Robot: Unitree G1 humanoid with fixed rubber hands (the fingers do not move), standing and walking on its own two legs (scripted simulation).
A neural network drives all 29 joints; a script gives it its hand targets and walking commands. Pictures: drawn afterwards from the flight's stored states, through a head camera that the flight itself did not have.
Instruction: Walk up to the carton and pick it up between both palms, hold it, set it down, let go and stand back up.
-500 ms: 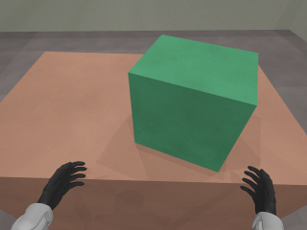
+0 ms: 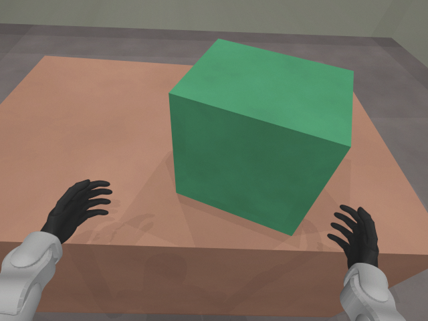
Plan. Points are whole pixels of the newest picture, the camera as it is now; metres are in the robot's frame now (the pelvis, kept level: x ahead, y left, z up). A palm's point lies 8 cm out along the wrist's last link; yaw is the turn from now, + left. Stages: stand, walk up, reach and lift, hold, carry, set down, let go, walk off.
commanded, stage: reach and lift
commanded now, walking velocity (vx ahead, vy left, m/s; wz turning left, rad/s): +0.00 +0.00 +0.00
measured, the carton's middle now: (255, 138) +0.48 -0.04 +0.07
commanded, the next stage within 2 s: none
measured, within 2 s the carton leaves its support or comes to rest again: neither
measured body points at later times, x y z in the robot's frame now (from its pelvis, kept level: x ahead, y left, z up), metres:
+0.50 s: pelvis +0.01 +0.00 +0.00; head +0.04 +0.02 +0.45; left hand +0.34 +0.27 +0.10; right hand +0.28 -0.23 +0.10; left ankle +0.01 +0.10 -0.74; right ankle -0.02 -0.16 -0.74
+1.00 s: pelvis -0.01 +0.00 +0.01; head +0.04 +0.02 +0.45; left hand +0.41 +0.26 +0.16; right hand +0.33 -0.24 +0.14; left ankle +0.01 +0.10 -0.74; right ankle -0.02 -0.16 -0.74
